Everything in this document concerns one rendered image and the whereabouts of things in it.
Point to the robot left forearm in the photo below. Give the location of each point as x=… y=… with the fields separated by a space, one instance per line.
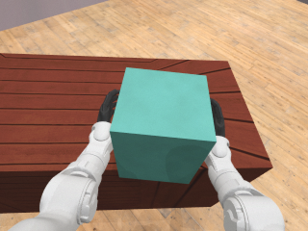
x=93 y=161

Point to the robot right forearm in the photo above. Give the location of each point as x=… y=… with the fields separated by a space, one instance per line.
x=224 y=177

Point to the pedestal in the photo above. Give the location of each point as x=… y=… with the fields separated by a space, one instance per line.
x=49 y=103

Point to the robot right upper arm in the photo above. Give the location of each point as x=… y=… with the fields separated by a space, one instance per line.
x=251 y=213

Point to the left robot hand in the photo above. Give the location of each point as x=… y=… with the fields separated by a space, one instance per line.
x=106 y=110

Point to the carton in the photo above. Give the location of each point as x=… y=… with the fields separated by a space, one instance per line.
x=163 y=127

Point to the robot left upper arm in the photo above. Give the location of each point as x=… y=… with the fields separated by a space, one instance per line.
x=68 y=202

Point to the right robot hand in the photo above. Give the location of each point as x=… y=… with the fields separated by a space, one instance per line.
x=218 y=118

